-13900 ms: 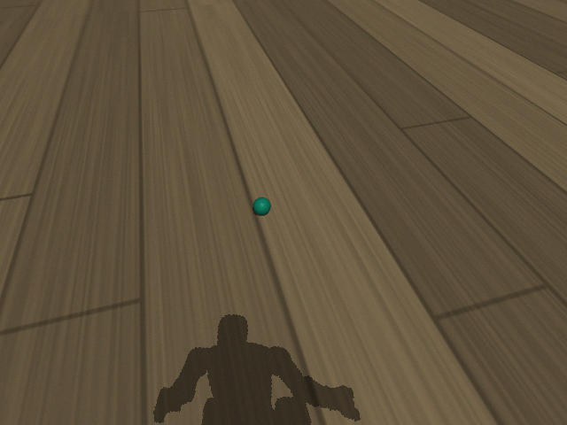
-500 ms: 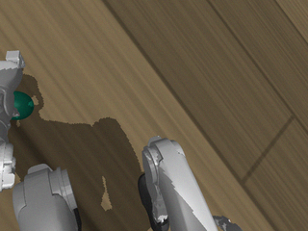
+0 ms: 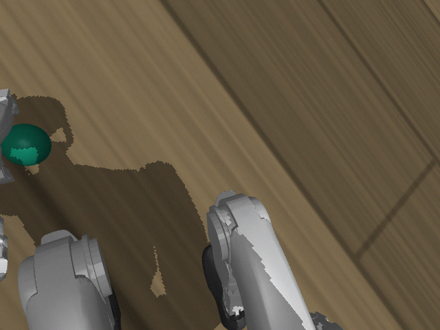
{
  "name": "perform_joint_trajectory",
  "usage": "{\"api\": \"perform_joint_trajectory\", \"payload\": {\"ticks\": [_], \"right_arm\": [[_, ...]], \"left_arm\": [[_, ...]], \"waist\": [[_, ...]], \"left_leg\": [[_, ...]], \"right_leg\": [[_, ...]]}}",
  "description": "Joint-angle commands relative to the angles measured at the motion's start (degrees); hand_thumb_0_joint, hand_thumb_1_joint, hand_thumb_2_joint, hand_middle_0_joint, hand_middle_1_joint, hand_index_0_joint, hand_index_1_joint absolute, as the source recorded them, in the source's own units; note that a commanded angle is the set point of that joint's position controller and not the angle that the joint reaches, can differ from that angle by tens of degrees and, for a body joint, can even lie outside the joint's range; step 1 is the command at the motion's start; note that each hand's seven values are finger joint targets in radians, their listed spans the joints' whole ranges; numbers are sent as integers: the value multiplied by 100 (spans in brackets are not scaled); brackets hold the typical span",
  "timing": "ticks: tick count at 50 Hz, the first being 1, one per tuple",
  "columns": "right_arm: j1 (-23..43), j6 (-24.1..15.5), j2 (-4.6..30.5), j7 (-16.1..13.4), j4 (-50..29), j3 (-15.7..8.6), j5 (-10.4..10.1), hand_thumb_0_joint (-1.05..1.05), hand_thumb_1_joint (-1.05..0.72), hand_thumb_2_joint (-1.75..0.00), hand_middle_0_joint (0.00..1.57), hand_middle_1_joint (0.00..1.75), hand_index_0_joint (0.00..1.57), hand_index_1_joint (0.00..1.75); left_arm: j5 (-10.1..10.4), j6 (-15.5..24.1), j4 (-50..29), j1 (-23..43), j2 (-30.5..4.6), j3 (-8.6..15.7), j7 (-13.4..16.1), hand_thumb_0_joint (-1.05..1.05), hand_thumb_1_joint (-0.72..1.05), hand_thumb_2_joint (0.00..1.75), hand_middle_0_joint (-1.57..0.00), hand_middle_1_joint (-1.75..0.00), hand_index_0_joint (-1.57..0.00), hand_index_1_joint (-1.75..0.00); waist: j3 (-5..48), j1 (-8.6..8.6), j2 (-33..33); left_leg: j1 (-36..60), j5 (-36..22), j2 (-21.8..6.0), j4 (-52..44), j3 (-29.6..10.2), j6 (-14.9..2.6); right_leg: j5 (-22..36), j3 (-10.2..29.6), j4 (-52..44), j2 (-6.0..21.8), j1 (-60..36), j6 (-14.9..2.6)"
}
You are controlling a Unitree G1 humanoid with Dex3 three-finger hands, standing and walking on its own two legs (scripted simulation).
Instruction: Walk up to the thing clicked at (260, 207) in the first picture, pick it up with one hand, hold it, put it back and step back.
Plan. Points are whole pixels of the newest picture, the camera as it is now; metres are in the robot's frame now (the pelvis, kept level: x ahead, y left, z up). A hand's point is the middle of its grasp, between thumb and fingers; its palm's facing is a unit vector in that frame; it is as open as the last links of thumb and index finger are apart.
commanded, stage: rest palm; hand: left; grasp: from above
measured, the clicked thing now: (26, 144) +0.51 +0.27 -0.28
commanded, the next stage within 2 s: close in 1.32 s
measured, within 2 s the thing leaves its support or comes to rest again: neither
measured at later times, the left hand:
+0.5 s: hand (26, 143) +0.50 +0.26 -0.23, palm faces -0.44 -0.10 -0.89, open 13.1 cm
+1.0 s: hand (26, 151) +0.49 +0.26 -0.25, palm faces -0.45 -0.11 -0.89, open 13.3 cm
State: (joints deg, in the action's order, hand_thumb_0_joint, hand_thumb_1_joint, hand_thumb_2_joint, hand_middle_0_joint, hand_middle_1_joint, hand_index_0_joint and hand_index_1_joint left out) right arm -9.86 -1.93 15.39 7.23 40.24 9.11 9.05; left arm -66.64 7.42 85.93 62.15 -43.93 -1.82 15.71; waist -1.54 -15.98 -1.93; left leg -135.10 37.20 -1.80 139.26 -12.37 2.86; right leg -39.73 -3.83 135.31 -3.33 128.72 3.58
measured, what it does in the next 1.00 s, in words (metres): stands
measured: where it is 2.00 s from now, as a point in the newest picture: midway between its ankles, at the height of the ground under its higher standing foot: (172, 320)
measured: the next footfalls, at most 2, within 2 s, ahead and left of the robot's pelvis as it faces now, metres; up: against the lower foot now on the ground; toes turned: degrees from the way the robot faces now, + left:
none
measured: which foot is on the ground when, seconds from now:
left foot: down 0.00-1.00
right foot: down 0.00-1.00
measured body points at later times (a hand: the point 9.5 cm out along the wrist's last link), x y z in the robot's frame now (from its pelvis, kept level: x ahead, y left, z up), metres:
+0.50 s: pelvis +0.00 +0.00 -0.01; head +0.29 +0.08 +0.33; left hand +0.52 +0.26 -0.18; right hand +0.03 -0.25 -0.10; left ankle +0.08 +0.14 -0.29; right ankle +0.10 -0.13 -0.29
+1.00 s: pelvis +0.01 +0.01 -0.01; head +0.28 +0.11 +0.33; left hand +0.51 +0.27 -0.20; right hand +0.04 -0.25 -0.08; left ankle +0.08 +0.14 -0.29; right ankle +0.10 -0.13 -0.29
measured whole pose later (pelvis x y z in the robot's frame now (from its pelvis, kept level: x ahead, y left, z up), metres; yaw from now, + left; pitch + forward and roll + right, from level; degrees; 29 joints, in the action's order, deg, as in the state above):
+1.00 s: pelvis +0.01 +0.01 -0.01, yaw -5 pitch +30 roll -13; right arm -6.2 -10.7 17.8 12.6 38.8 14.8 14.2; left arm -71.7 8.1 98.4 64.1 -50.6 2.5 33.3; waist -6.8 -21.7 -6.7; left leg -135.4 40.1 -2.4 144.0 -16.6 2.8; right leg -40.4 -6.8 136.4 -5.1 127.7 4.3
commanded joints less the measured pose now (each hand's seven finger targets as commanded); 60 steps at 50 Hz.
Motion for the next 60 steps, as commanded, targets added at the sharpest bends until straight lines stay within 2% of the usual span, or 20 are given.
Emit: {"api": "perform_joint_trajectory", "payload": {"ticks": [1,3,7,9,12,17,20,22,28,29,32,33,37,39,43,44,47,50,54,60], "right_arm": [[-1315,-61,1567,-116,49,-455,38,0,-90,-90,20,30,20,30],[-1239,-96,1580,-116,45,-431,76,0,-90,-90,20,30,20,30],[-1179,-182,1609,-36,69,-388,211,0,-89,-90,20,30,20,30],[-1094,-223,1610,9,33,-342,243,0,-89,-90,20,30,20,30],[-1060,-326,1617,111,7,-276,343,0,-89,-90,20,30,20,30],[-938,-533,1731,269,-24,-200,385,0,-90,-90,20,30,20,30],[-991,-617,1812,295,-97,-143,355,0,-90,-90,20,30,20,30],[-987,-641,1797,313,-132,-96,342,0,-90,-90,20,30,20,30],[-1057,-680,1795,362,-89,22,338,0,-90,-90,20,30,20,30],[-1024,-671,1807,356,-91,26,332,0,-90,-90,20,30,20,30],[-1042,-676,1845,343,-100,49,335,0,-90,-90,20,30,20,30],[-1081,-681,1892,362,-53,35,358,0,-90,-90,20,30,20,30],[-992,-698,1859,377,-79,54,374,0,-90,-90,20,30,20,30],[-1059,-738,1905,409,-33,72,428,0,-90,-90,20,30,20,30],[-991,-820,1942,446,4,56,443,0,-90,-90,20,30,20,30],[-886,-826,1950,450,-43,69,455,0,-90,-90,20,30,20,30],[-872,-889,1962,491,-19,65,495,0,-90,-90,20,30,20,30],[-887,-923,2059,501,-28,96,494,0,-90,-90,20,30,20,30],[-861,-990,2098,512,-7,132,496,0,-90,-90,20,30,20,30],[-761,-1051,2100,543,-118,203,506,0,-90,-90,20,30,20,30]], "left_arm": [[-211,430,-775,2209,-765,-75,530,0,-46,104,-9,-112,-10,-110],[-365,439,-680,2083,-992,115,849,0,-45,105,-9,-112,-11,-110],[-719,283,-149,2144,-1015,305,1455,0,-41,102,-9,-112,-12,-109],[-776,163,-160,2162,-1273,497,1712,0,-42,103,-9,-112,-11,-109],[-786,-91,179,2165,-1218,526,1907,0,-41,102,-9,-111,-11,-108],[-476,-318,528,2224,-1189,477,1871,0,-40,102,-9,-113,-12,-110],[-308,-330,214,2195,-1609,625,1749,0,-41,102,-10,-111,-12,-109],[-208,-326,259,1979,-1567,600,1678,0,-43,103,-9,-111,-11,-109],[-83,-168,491,1711,-1656,563,1450,0,-46,99,-8,-108,-9,-106],[-42,-89,156,1801,-1744,573,1462,0,-47,99,-8,-108,-9,-106],[-145,33,121,1746,-1788,610,1540,0,-45,101,-8,-109,-10,-107],[-205,48,355,1634,-1752,622,1568,0,-45,101,-8,-109,-10,-107],[-316,122,262,1697,-1650,534,1695,0,-44,105,-10,-109,-11,-108],[-385,115,469,1743,-1592,480,1763,0,-43,106,-11,-109,-11,-108],[-397,111,523,1870,-1647,493,1888,0,-44,103,-10,-109,-11,-107],[-445,114,403,1880,-1693,478,1940,0,-44,103,-10,-109,-11,-108],[-460,47,737,1815,-1496,411,2008,0,-44,102,-9,-109,-11,-108],[-435,14,662,2013,-1677,457,2061,0,-42,104,-10,-112,-12,-110],[-387,-44,700,1972,-1836,533,2125,0,-43,101,-10,-111,-11,-109],[-268,-84,784,1940,-1826,440,2066,0,-45,99,-9,-109,-10,-107]], "waist": [[3807,-474,1908],[3936,-324,2187],[3755,-500,2433],[3798,-446,2653],[3689,-599,2508],[3411,-780,2364],[3791,-618,2304],[3943,-624,2189],[3483,-719,1829],[3625,-616,1951],[3731,-630,2135],[3485,-739,2175],[3566,-710,2325],[3284,-869,2316],[3075,-858,2367],[3264,-761,2529],[3058,-906,2477],[3090,-963,2416],[3160,-894,2405],[2999,-966,2354]], "left_leg": [[2949,-639,14,-1162,692,-330],[3269,-927,2,-1167,708,-290],[3357,-1088,-36,-1148,700,-267],[3316,-1127,-34,-1150,750,-281],[3187,-1141,-53,-1038,768,-326],[2926,-698,-88,-955,705,-376],[2933,-863,-106,-857,686,-411],[2920,-1005,-120,-860,675,-420],[2458,-906,-132,-735,605,-468],[2531,-906,-145,-821,583,-447],[2801,-1023,-154,-809,540,-397],[2758,-995,-150,-795,534,-386],[2977,-1135,-172,-809,494,-357],[2921,-1089,-174,-779,485,-353],[2923,-882,-198,-850,443,-324],[3050,-933,-192,-881,457,-302],[3062,-906,-204,-882,430,-288],[2967,-860,-203,-860,409,-309],[2992,-877,-212,-853,404,-306],[2939,-788,-238,-838,373,-318]], "right_leg": [[1232,-841,-1444,-166,-1897,-486],[1502,-883,-1328,-153,-1849,-504],[1685,-964,-1129,-145,-1559,-510],[1759,-885,-1161,-153,-1644,-515],[1848,-856,-1175,-130,-1686,-472],[1435,-890,-1200,-159,-1588,-471],[1567,-852,-1235,-180,-1995,-438],[1717,-838,-1244,-211,-2278,-409],[1687,-848,-1238,-269,-2421,-380],[1650,-870,-1271,-304,-2482,-402],[1749,-971,-1198,-315,-2444,-428],[1725,-1010,-1157,-297,-2305,-437],[1885,-1063,-1142,-335,-2271,-429],[1871,-1099,-1130,-327,-2141,-420],[1634,-1162,-1142,-338,-1935,-437],[1669,-1137,-1142,-351,-2014,-463],[1670,-1205,-1079,-344,-1903,-456],[1639,-1202,-1130,-349,-1948,-431],[1644,-1188,-1161,-342,-2031,-423],[1592,-1179,-1172,-371,-2086,-417]]}}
